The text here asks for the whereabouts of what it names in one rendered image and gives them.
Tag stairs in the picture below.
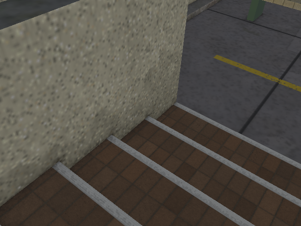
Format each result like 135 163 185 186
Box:
0 102 301 226

